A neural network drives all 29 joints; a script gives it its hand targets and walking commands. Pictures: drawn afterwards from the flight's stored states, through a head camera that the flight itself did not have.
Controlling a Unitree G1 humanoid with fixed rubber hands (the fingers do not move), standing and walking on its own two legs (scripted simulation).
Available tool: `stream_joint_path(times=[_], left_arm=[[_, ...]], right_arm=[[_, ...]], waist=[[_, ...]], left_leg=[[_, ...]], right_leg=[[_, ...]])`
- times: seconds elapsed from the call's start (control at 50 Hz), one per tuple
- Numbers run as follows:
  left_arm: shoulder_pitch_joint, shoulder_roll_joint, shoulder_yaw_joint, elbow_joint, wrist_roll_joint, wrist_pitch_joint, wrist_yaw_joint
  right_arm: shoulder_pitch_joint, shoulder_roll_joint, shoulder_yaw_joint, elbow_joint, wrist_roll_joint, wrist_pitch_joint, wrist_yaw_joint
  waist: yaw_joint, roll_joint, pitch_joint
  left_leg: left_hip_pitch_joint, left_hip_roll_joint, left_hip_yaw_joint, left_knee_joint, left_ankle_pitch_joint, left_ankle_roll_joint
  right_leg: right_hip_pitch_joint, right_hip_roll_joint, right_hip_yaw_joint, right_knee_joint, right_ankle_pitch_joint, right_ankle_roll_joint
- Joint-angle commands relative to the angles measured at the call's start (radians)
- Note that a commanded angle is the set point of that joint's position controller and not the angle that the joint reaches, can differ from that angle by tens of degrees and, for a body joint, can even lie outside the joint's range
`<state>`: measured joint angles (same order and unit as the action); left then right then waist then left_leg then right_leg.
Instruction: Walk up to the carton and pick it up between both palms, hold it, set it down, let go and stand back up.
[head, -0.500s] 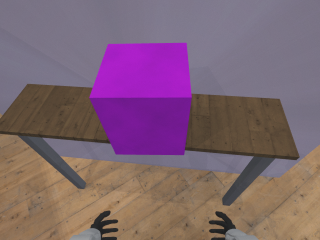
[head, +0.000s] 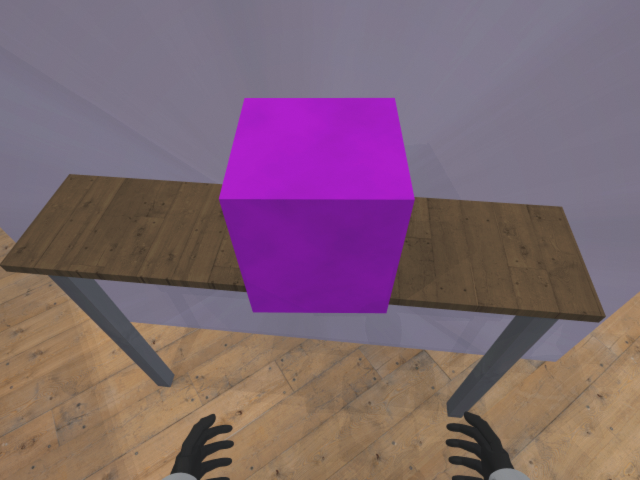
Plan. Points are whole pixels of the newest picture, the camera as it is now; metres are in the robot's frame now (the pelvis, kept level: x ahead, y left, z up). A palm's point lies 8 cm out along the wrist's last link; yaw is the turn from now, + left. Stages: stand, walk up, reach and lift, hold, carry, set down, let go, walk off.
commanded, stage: reach and lift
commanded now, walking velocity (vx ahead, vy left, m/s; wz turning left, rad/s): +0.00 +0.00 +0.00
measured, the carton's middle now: (319, 211) +0.48 +0.01 +0.05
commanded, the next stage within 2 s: none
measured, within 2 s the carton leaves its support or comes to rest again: neither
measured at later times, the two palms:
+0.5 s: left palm (162, 472) +0.17 +0.20 -0.05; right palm (510, 466) +0.16 -0.20 -0.04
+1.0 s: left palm (155, 425) +0.21 +0.20 +0.00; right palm (505, 422) +0.19 -0.19 +0.00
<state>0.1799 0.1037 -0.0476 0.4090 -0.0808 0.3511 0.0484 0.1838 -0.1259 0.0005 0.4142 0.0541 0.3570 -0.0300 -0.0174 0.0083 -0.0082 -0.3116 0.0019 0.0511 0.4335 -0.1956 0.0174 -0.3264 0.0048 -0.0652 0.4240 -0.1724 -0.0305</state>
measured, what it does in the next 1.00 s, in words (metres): stands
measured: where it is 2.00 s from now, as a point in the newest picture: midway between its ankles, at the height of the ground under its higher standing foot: outside the picture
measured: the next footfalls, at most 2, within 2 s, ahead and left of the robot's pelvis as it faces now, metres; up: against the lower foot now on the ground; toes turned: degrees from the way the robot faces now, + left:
none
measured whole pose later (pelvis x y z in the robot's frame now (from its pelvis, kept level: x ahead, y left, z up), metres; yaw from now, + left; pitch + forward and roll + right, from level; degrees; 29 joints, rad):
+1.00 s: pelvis +0.02 +0.00 +0.01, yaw -1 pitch +0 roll +0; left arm 0.32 0.19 -0.03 0.03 -0.17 0.18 0.04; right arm 0.36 -0.16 0.07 -0.03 0.15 0.20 -0.12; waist 0.00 0.00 0.01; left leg -0.15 0.00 0.06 0.34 -0.19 0.02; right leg -0.18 0.01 -0.05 0.34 -0.16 -0.03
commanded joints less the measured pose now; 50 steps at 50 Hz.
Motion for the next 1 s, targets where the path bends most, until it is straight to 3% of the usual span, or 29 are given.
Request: stream_joint_path(times=[0.0, 0.16, 0.3, 0.42, 0.52, 0.64, 0.76, 0.9, 0.98], left_arm=[[-0.002, 0.085, 0.035, -0.194, 0.012, -0.073, 0.020], [0.053, 0.071, 0.021, -0.287, -0.010, -0.114, 0.025], [0.044, 0.094, 0.022, -0.330, -0.025, -0.120, 0.023], [0.019, 0.103, 0.023, -0.355, -0.037, -0.124, 0.025], [0.003, 0.124, 0.027, -0.395, -0.040, -0.125, 0.020], [0.019, 0.150, 0.050, -0.473, -0.050, -0.151, 0.015], [0.027, 0.167, 0.057, -0.529, -0.059, -0.183, 0.007], [0.049, 0.181, 0.065, -0.585, -0.091, -0.224, -0.007], [0.061, 0.202, 0.069, -0.607, -0.099, -0.248, -0.015]], right_arm=[[-0.008, -0.107, -0.046, -0.195, -0.008, -0.073, -0.006], [0.031, -0.114, -0.035, -0.335, 0.006, -0.115, -0.007], [0.028, -0.123, -0.032, -0.390, 0.028, -0.114, -0.012], [0.016, -0.124, -0.024, -0.410, 0.046, -0.114, -0.021], [0.022, -0.118, -0.020, -0.451, 0.050, -0.111, -0.038], [0.036, -0.113, -0.007, -0.553, 0.063, -0.135, -0.058], [0.067, -0.101, 0.007, -0.596, 0.077, -0.164, -0.074], [0.089, -0.101, 0.025, -0.676, 0.089, -0.204, -0.091], [0.099, -0.099, 0.038, -0.684, 0.099, -0.226, -0.099]], waist=[[0.000, 0.028, -0.176], [-0.008, -0.014, -0.101], [-0.011, -0.004, -0.050], [-0.007, -0.003, -0.023], [-0.013, -0.015, -0.052], [0.001, -0.028, -0.083], [0.015, 0.006, -0.100], [0.018, -0.014, -0.126], [0.022, -0.006, -0.104]], left_leg=[[0.131, 0.019, -0.083, -0.082, 0.136, -0.006], [0.099, 0.027, -0.086, -0.120, 0.067, -0.005], [0.049, 0.036, -0.089, -0.156, -0.090, 0.007], [0.026, 0.040, -0.089, -0.171, -0.116, 0.013], [0.067, 0.029, -0.078, -0.162, -0.042, 0.015], [0.102, 0.023, -0.075, -0.160, 0.029, 0.018], [0.123, 0.022, -0.068, -0.161, 0.074, 0.022], [0.156, 0.018, -0.067, -0.144, 0.174, 0.022], [0.159, 0.015, -0.063, -0.149, 0.170, 0.028]], right_leg=[[0.118, -0.010, 0.069, -0.073, 0.087, 0.008], [0.164, -0.005, 0.066, -0.086, 0.057, 0.003], [0.181, -0.010, 0.069, -0.095, -0.018, 0.006], [0.188, -0.013, 0.068, -0.097, -0.024, 0.006], [0.188, -0.017, 0.075, -0.118, 0.013, 0.006], [0.217, -0.024, 0.085, -0.120, 0.075, 0.008], [0.221, -0.022, 0.098, -0.123, 0.105, 0.003], [0.238, -0.023, 0.103, -0.120, 0.183, 0.007], [0.241, -0.026, 0.112, -0.129, 0.183, 0.006]])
